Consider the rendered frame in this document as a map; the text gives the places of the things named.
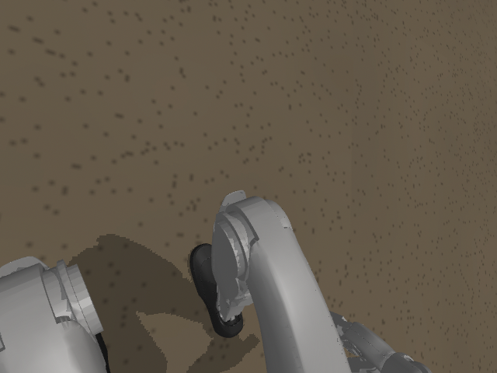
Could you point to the right robot foot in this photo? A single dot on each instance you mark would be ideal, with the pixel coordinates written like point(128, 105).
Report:
point(206, 286)

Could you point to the right robot arm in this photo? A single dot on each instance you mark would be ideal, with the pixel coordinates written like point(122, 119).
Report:
point(402, 363)

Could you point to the right robot hand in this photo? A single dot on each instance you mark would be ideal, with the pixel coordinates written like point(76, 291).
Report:
point(359, 340)

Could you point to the left robot foot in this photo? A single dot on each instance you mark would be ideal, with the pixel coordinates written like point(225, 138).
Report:
point(103, 349)

